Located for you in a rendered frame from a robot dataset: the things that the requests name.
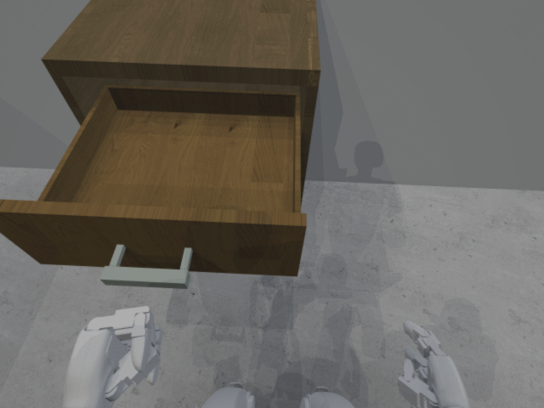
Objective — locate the robot right shin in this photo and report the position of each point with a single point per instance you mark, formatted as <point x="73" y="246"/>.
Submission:
<point x="320" y="389"/>

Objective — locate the left robot thigh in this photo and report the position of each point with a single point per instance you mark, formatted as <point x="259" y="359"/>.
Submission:
<point x="230" y="397"/>

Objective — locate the drawer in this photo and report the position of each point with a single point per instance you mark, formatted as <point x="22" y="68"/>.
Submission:
<point x="159" y="169"/>

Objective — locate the robot left hand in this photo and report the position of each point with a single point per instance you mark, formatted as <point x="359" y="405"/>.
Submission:
<point x="127" y="339"/>

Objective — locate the robot right hand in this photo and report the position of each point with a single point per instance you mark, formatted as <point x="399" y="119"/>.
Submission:
<point x="439" y="384"/>

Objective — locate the cabinet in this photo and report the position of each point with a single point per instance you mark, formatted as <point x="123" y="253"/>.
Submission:
<point x="253" y="45"/>

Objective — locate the handle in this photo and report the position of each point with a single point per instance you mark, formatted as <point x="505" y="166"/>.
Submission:
<point x="114" y="275"/>

